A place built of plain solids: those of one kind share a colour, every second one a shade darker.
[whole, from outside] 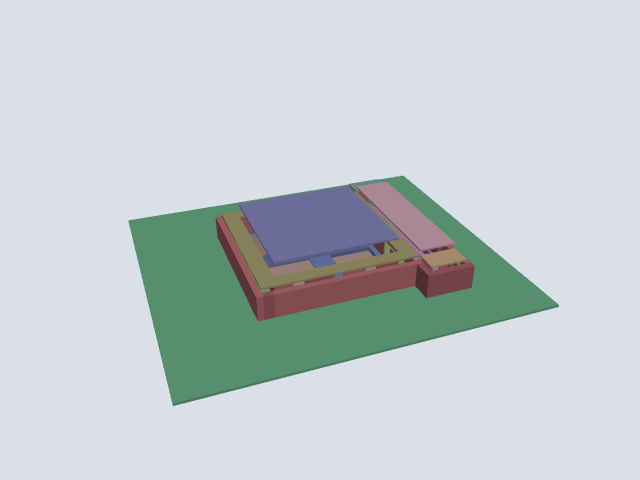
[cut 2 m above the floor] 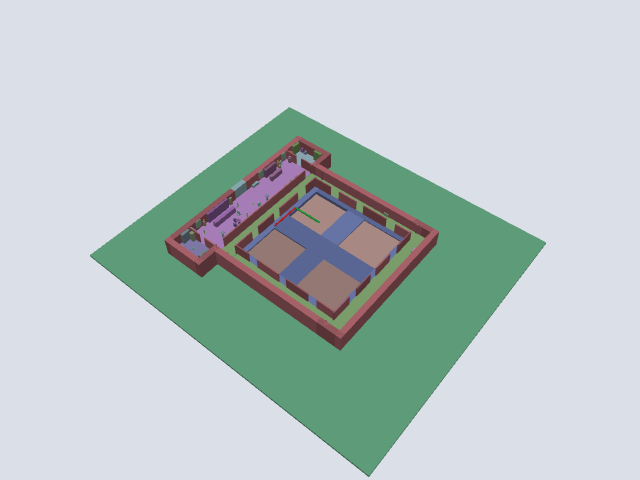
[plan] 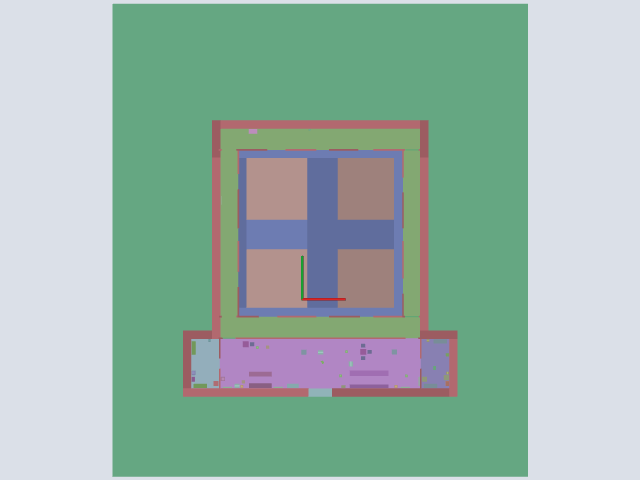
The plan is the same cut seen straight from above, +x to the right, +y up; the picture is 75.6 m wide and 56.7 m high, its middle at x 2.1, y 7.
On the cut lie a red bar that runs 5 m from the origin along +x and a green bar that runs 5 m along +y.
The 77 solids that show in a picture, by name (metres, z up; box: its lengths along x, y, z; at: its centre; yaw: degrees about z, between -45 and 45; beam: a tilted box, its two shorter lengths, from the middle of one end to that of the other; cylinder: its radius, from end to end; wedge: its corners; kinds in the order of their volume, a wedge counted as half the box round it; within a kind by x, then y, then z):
{
 "ground_under_all_1": {"box": [49.06, 55.9, 0.4], "at": [2.13, 6.97, -1.43]},
 "wall_1": {"box": [1.0, 7.8, 3.99], "at": [-13.6, -7.61, 0.71]},
 "wall_2": {"box": [4.45, 1.0, 3.99], "at": [-11.87, -4.2, 0.71]},
 "wall_3": {"box": [5.25, 1.0, 3.99], "at": [-11.47, -11.01, 0.71]},
 "wall_4": {"box": [1.0, 3.55, 3.99], "at": [-10.15, -2.93, 0.71]},
 "wall_5": {"box": [1.0, 21.5, 3.99], "at": [-10.15, 7.79, 0.71]},
 "wall_6": {"box": [1.0, 4.4, 3.99], "at": [-10.15, 18.95, 0.71]},
 "wall_7": {"box": [0.2, 2.5, 3.99], "at": [-9.74, -9.46, 0.71]},
 "wall_8": {"box": [0.2, 2.5, 3.99], "at": [-9.74, -5.75, 0.71]},
 "wall_9": {"box": [0.2, 3.6, 3.99], "at": [-7.54, -0.36, 0.71]},
 "wall_10": {"box": [0.2, 3.65, 3.99], "at": [-7.54, 5.07, 0.71]},
 "wall_11": {"box": [0.2, 4.6, 3.99], "at": [-7.54, 10.7, 0.71]},
 "wall_12": {"box": [0.2, 2.95, 3.99], "at": [-7.54, 16.27, 0.71]},
 "wall_13": {"box": [2.5, 0.2, 3.99], "at": [-6.4, -2.06, 0.71]},
 "wall_14": {"box": [3.53, 0.2, 3.99], "at": [-5.88, 17.64, 0.71]},
 "wall_15": {"box": [11.38, 1.0, 3.99], "at": [-4.96, -11.01, 0.71]},
 "wall_16": {"box": [4.6, 0.2, 3.99], "at": [-0.65, -2.06, 0.71]},
 "wall_17": {"box": [3.62, 0.2, 3.99], "at": [-0.16, 17.64, 0.71]},
 "wall_18": {"box": [3.62, 0.2, 3.99], "at": [-0.16, 17.64, 0.71]},
 "wall_19": {"box": [25.55, 1.0, 3.99], "at": [2.13, 20.65, 0.71]},
 "wall_20": {"box": [20.1, 0.2, 3.99], "at": [2.15, -4.61, 0.71]},
 "wall_21": {"box": [3.48, 0.2, 3.99], "at": [4.89, 17.64, 0.71]},
 "wall_22": {"box": [3.67, 0.2, 3.99], "at": [4.99, -2.06, 0.71]},
 "wall_23": {"box": [11.38, 1.0, 3.99], "at": [9.22, -11.01, 0.71]},
 "wall_24": {"box": [3.63, 0.2, 3.99], "at": [10.19, -2.06, 0.71]},
 "wall_25": {"box": [3.63, 0.2, 3.99], "at": [10.19, 17.64, 0.71]},
 "wall_26": {"box": [3.77, 0.2, 3.99], "at": [10.27, 17.64, 0.71]},
 "wall_27": {"box": [0.2, 2.8, 3.99], "at": [11.9, -0.76, 0.71]},
 "wall_28": {"box": [0.2, 4.45, 3.99], "at": [11.9, 4.67, 0.71]},
 "wall_29": {"box": [0.2, 4.25, 3.99], "at": [11.9, 10.52, 0.71]},
 "wall_30": {"box": [0.2, 3.4, 3.99], "at": [11.9, 16.05, 0.71]},
 "wall_31": {"box": [0.2, 2.5, 3.99], "at": [14.01, -9.46, 0.71]},
 "wall_32": {"box": [0.2, 2.5, 3.99], "at": [14.01, -5.75, 0.71]},
 "wall_33": {"box": [1.0, 3.55, 3.99], "at": [14.41, -2.93, 0.71]},
 "wall_34": {"box": [1.0, 21.5, 3.99], "at": [14.41, 7.79, 0.71]},
 "wall_35": {"box": [1.0, 4.4, 3.99], "at": [14.41, 18.95, 0.71]},
 "wall_36": {"box": [5.25, 1.0, 3.99], "at": [15.73, -11.01, 0.71]},
 "wall_37": {"box": [4.45, 1.0, 3.99], "at": [16.13, -4.2, 0.71]},
 "wall_38": {"box": [1.0, 7.8, 3.99], "at": [17.86, -7.61, 0.71]},
 "floor_corr_1": {"box": [2.2, 19.7, 1.28], "at": [-8.64, 7.79, -0.64]},
 "floor_corr_2": {"box": [23.75, 2.55, 1.28], "at": [2.13, -3.33, -0.64]},
 "floor_corr_3": {"box": [23.75, 2.6, 1.28], "at": [2.13, 18.95, -0.64]},
 "floor_corr_4": {"box": [2.1, 19.7, 1.28], "at": [12.96, 7.79, -0.64]},
 "floor_gang_1": {"box": [0.95, 17.7, 1.28], "at": [-7.07, 7.84, -0.64]},
 "floor_gang_2": {"box": [7.2, 3.5, 1.28], "at": [-3.0, 7.64, -0.64]},
 "floor_gang_3": {"box": [19.45, 1.05, 1.28], "at": [2.18, -1.53, -0.64]},
 "floor_gang_4": {"box": [19.45, 0.95, 1.28], "at": [2.18, 17.17, -0.64]},
 "floor_gang_5": {"box": [3.6, 17.7, 1.28], "at": [2.4, 7.84, -0.64]},
 "floor_gang_6": {"box": [6.65, 3.5, 1.28], "at": [7.53, 7.64, -0.64]},
 "floor_gang_7": {"box": [1.05, 17.7, 1.28], "at": [11.38, 7.84, -0.64]},
 "step_tier_1": {"box": [7.2, 6.9, 0.64], "at": [-3.0, 2.44, -0.96]},
 "step_tier_2": {"box": [7.2, 7.3, 1.08], "at": [-3.0, 13.04, -0.74]},
 "step_tier_3": {"box": [6.65, 6.9, 1.02], "at": [7.53, 2.44, -0.77]},
 "step_tier_4": {"box": [6.65, 7.3, 1.28], "at": [7.53, 13.04, -0.64]},
 "floor_foyer_1": {"box": [23.75, 6.0, 1.28], "at": [2.13, -7.61, -0.64]},
 "ceil_hall_1": {"box": [19.45, 19.7, 0.3], "at": [2.18, 7.79, 5.8]},
 "ceil_corr_1": {"box": [2.2, 19.7, 0.3], "at": [-8.64, 7.79, 3.4]},
 "ceil_corr_2": {"box": [23.75, 2.55, 0.3], "at": [2.13, -3.33, 3.4]},
 "ceil_corr_3": {"box": [23.75, 2.6, 0.3], "at": [2.13, 18.95, 3.4]},
 "ceil_foyer_1": {"box": [23.75, 6.0, 0.3], "at": [2.13, -7.61, 4.35]},
 "floor_cloaks_1": {"box": [3.45, 6.0, 1.28], "at": [-11.47, -7.61, -0.64]},
 "floor_store_1": {"box": [3.45, 6.0, 1.28], "at": [15.73, -7.61, -0.64]},
 "door_leaf_1": {"box": [2.8, 0.97, 4.55], "at": [2.13, -11.02, 0.99]},
 "bar_foyer_1": {"box": [4.6, 0.4, 2.1], "at": [7.91, -10.28, 1.05]},
 "bar_foyer_2": {"box": [4.6, 0.65, 1.1], "at": [7.91, -8.75, 0.55]},
 "ceil_cloaks_1": {"box": [3.45, 6.0, 0.3], "at": [-11.47, -7.61, 3.4]},
 "ceil_store_1": {"box": [3.45, 6.0, 0.3], "at": [15.73, -7.61, 3.4]},
 "cloakroom_foyer_1": {"box": [2.7, 0.55, 1.75], "at": [-4.95, -10.2, 0.87]},
 "cloakroom_foyer_2": {"box": [2.7, 0.55, 1.0], "at": [-4.95, -8.85, 0.5]},
 "shelves_cloaks_1": {"box": [0.5, 1.6, 2.0], "at": [-12.81, -5.75, 1.0]},
 "shelves_cloaks_2": {"box": [1.6, 0.5, 2.0], "at": [-12.04, -10.22, 1.0]},
 "shelves_store_1": {"box": [1.6, 0.5, 2.0], "at": [15.15, -10.22, 1.0]},
 "shelves_store_2": {"box": [1.6, 0.5, 2.0], "at": [16.3, -4.99, 1.0]},
 "fridge_store_1": {"box": [0.6, 0.6, 1.8], "at": [14.44, -9.46, 0.9]},
 "case_1": {"box": [1.0, 0.55, 0.81], "at": [-5.82, 19.84, 0.49]},
 "bench_foyer_1": {"box": [1.4, 0.5, 0.46], "at": [-1.09, -10.22, 0.22]},
 "poster_case_foyer_1": {"box": [1.1, 0.14, 1.6], "at": [12.15, -10.4, 1.3]}
}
